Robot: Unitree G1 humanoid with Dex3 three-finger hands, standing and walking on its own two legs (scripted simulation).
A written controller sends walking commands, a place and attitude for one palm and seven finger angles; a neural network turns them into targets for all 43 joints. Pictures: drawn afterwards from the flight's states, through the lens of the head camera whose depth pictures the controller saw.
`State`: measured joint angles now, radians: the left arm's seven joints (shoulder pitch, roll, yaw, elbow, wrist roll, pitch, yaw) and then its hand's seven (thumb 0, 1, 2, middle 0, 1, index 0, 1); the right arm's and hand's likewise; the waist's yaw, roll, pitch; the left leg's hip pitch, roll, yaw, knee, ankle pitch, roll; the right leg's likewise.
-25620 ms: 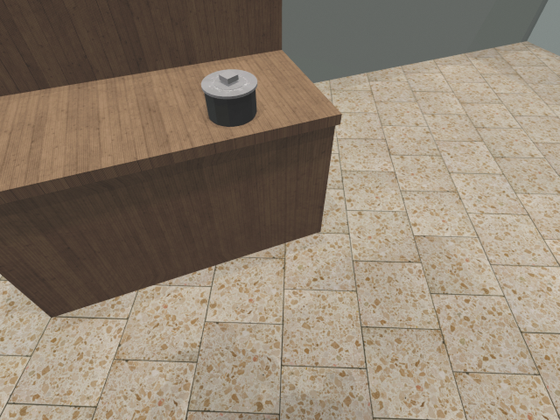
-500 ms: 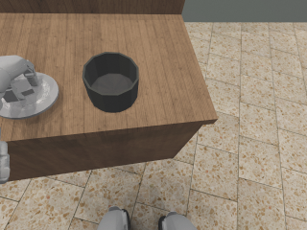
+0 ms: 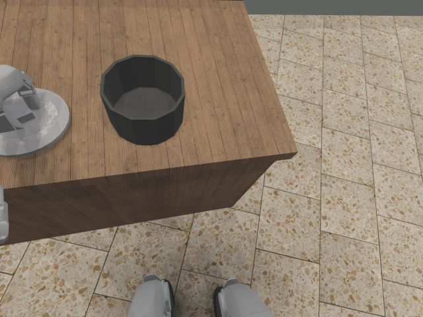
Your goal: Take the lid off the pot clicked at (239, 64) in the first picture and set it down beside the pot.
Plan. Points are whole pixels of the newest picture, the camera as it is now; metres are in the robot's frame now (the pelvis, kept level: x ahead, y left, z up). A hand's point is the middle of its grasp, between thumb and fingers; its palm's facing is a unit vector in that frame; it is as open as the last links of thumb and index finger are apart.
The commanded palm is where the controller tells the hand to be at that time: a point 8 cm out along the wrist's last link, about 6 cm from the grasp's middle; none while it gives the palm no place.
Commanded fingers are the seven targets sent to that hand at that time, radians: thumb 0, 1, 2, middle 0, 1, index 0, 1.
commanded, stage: open the fingers wide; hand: left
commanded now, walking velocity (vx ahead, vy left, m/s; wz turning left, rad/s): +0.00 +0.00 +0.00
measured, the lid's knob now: (17, 113) +0.52 +0.32 -0.03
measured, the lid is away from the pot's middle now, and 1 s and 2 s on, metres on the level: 0.24 0.24 0.24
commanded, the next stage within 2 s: raise the empty hand in 1.10 s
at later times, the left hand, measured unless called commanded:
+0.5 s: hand (6, 122) +0.48 +0.31 +0.01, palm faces -0.46 -0.10 -0.88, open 7.6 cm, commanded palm +0.52 +0.29 +0.07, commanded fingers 0.00 0.24 0.71 -0.50 -0.96 -0.50 -0.96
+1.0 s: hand (6, 120) +0.48 +0.31 +0.01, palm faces -0.47 -0.11 -0.88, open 10.7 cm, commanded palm +0.51 +0.30 +0.07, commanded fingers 0.00 0.01 0.60 -0.33 -0.90 -0.33 -0.90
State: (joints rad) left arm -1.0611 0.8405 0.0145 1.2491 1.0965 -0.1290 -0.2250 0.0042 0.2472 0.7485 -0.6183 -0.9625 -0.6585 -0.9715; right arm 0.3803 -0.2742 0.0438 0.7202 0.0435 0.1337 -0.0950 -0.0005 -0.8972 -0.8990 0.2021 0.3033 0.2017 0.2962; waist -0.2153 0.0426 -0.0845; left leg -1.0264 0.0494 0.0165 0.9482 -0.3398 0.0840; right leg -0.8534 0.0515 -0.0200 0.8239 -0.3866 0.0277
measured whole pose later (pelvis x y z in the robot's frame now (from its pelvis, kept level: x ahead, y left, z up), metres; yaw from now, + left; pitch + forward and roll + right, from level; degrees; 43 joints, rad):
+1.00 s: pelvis +0.00 +0.00 +0.00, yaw +1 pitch +22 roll -6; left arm -1.02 0.79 -0.01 1.20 1.07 -0.10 -0.21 0.00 0.05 0.61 -0.36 -0.90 -0.36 -0.90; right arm 0.37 -0.27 0.03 0.71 0.05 0.16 -0.07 0.00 -0.90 -0.90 0.20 0.30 0.20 0.30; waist -0.19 0.05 -0.09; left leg -1.01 0.04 0.01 0.95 -0.33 0.08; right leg -0.84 0.05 -0.02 0.84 -0.39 0.02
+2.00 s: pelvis +0.01 -0.01 +0.03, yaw +2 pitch +17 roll -4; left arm -1.00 0.77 -0.03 1.15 1.02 -0.09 -0.27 0.00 0.03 0.58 -0.34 -0.90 -0.34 -0.90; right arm 0.36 -0.29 0.01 0.72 0.08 0.15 -0.06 0.00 -0.90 -0.90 0.20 0.30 0.20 0.30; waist -0.15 0.05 -0.09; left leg -0.79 0.02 0.03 0.79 -0.30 0.07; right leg -0.63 0.03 0.00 0.69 -0.35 0.02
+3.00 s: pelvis +0.02 -0.01 +0.05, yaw +3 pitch +10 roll -3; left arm -0.77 0.75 0.01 0.87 0.93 -0.13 -0.34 0.00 0.03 0.58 -0.34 -0.90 -0.34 -0.90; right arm 0.28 -0.28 0.00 0.66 0.09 0.19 -0.04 0.00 -0.90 -0.90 0.20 0.30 0.20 0.30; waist -0.09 0.05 -0.06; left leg -0.55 -0.01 0.04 0.61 -0.24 0.07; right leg -0.40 0.00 0.00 0.53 -0.31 0.03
